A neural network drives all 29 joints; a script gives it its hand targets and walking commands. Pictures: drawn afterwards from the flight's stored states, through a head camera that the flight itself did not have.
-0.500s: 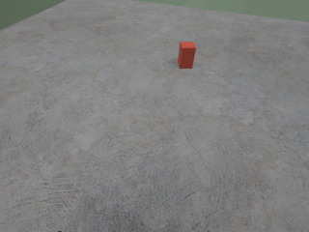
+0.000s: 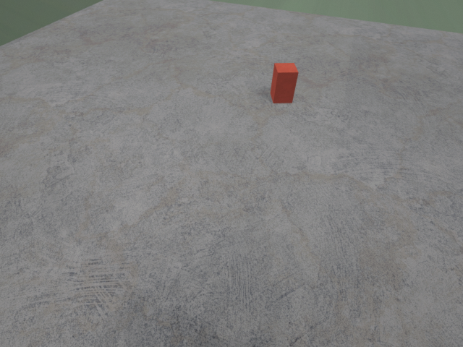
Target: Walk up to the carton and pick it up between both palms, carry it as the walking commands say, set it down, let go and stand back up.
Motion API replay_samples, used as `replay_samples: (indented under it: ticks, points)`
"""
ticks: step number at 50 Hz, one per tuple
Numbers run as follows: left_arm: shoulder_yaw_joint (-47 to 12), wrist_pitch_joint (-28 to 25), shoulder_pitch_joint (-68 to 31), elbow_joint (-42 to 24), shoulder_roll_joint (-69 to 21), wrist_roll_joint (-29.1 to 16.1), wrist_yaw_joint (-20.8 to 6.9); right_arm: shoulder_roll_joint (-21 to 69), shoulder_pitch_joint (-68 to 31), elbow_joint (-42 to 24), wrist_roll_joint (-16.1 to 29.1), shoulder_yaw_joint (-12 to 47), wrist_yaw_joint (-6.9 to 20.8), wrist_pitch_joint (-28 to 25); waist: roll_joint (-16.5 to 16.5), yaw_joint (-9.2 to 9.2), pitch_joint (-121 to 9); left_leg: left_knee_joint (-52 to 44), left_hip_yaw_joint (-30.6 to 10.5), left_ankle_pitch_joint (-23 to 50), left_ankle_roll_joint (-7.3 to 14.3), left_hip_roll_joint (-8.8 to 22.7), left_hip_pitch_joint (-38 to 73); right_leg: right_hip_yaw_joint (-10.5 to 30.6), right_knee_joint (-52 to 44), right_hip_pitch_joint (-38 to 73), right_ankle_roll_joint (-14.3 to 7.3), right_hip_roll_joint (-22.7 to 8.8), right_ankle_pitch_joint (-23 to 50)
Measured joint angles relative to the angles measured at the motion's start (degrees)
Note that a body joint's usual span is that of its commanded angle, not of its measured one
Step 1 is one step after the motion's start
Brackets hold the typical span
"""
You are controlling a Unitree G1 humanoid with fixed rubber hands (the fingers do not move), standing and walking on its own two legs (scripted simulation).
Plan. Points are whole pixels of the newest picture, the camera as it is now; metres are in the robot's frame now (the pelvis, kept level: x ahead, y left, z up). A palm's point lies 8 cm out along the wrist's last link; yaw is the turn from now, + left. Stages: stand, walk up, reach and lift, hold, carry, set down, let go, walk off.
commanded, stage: walk up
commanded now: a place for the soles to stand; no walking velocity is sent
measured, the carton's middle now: (283, 83) +2.12 -0.35 -0.65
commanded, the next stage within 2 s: none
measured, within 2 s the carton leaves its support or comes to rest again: neither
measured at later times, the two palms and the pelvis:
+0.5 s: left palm (101, 274) +0.28 +0.28 -0.09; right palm out of the picture +0.14 -0.41 -0.13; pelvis +0.14 -0.06 -0.03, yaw -6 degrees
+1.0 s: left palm (156, 186) +0.54 +0.23 -0.11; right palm (435, 271) +0.31 -0.41 -0.07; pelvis +0.37 -0.06 +0.00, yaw -13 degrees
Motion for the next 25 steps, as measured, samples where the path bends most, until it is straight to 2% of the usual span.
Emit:
replay_samples:
  ticks: [2,4,6,8,10,12,14,16,20,22,23,25]
  points:
    - [0.7,0.0,0.6,-0.9,0.1,0.3,-0.7,0.1,0.1,-0.3,-0.1,-0.4,0.6,-0.2,-0.3,0.19,-0.3,1.1,0.3,-2.4,0.7,-0.1,-0.5,0.2,1.0,-0.6,-0.2,-0.1,-1.9]
    - [2.0,-0.4,2.8,-2.8,0.6,0.9,-2.6,-0.5,1.3,-1.7,-0.8,-1.5,1.9,-1.1,-0.6,0.60,-2.1,5.5,1.2,-12.0,2.7,0.1,-2.5,1.1,4.1,-2.4,-1.0,0.2,-8.5]
    - [3.0,-0.5,4.6,-4.4,1.4,1.2,-3.7,-1.8,2.3,-3.3,-1.1,-2.6,2.6,-1.9,-0.7,0.59,-3.6,7.8,1.8,-16.2,3.8,0.1,-3.8,1.7,5.9,-3.8,-1.4,0.4,-11.4]
    - [3.6,-0.8,5.8,-5.7,2.4,1.1,-4.3,-3.3,2.9,-4.3,-1.1,-3.8,2.8,-2.9,-1.1,0.58,-3.8,7.7,2.5,-12.6,3.6,0.0,-3.3,2.2,7.7,-4.2,-1.3,0.1,-10.8]
    - [4.1,-0.5,7.2,-6.3,3.5,1.1,-4.6,-4.6,3.9,-5.0,-1.5,-5.0,2.7,-3.9,-1.7,0.99,-4.4,6.0,3.9,-6.7,2.7,-0.1,-1.2,2.8,12.3,-5.3,0.2,-0.3,-11.6]
    - [4.5,0.1,7.8,-6.3,4.4,1.5,-4.8,-5.5,5.1,-6.0,-1.5,-5.9,2.5,-4.4,-1.9,0.29,-5.2,5.2,5.1,-6.4,1.7,0.0,0.5,2.7,21.4,-9.8,0.6,-0.4,-13.3]
    - [4.6,0.3,7.2,-6.7,5.5,1.4,-5.3,-5.9,6.6,-6.5,-1.3,-6.4,2.4,-4.7,-2.7,-0.82,-5.0,3.2,5.5,-7.5,1.9,-0.3,3.0,2.9,27.0,-14.4,0.8,-1.6,-12.6]
    - [4.7,-0.1,6.1,-7.6,6.1,0.8,-6.1,-6.7,7.8,-6.0,-1.4,-6.7,2.6,-4.4,-2.5,-1.25,-4.4,0.9,5.8,-7.7,1.9,0.0,5.8,2.2,27.2,-18.0,1.1,-3.5,-10.8]
    - [4.7,-1.0,5.5,-9.3,6.0,0.3,-7.4,-8.9,9.1,-4.7,-1.7,-7.0,3.0,-3.6,0.8,-1.51,-3.8,0.1,6.7,-10.6,0.7,2.9,11.2,-1.1,20.0,-18.6,0.8,-6.2,-5.5]
    - [4.9,-1.5,5.4,-10.3,6.8,0.3,-7.4,-9.1,9.9,-4.3,-1.5,-6.8,2.9,-3.5,1.5,-1.47,-4.3,5.6,6.3,-15.0,0.9,4.7,10.7,-2.7,16.2,-16.1,-0.1,-6.1,-3.9]
    - [5.2,-2.2,5.2,-11.3,8.0,0.5,-7.0,-8.5,10.3,-4.3,-1.3,-6.5,2.9,-3.3,0.3,-1.19,-4.5,13.3,6.3,-17.0,1.8,5.0,7.4,-2.1,14.4,-15.0,-1.0,-6.3,-5.3]
    - [5.8,-3.2,4.8,-12.5,7.9,0.3,-5.6,-7.7,8.8,-4.2,-0.7,-5.4,3.1,-2.5,0.3,0.24,-2.8,31.7,1.3,-18.0,3.9,3.7,-0.8,-2.2,18.5,-15.8,-0.7,-5.5,-2.3]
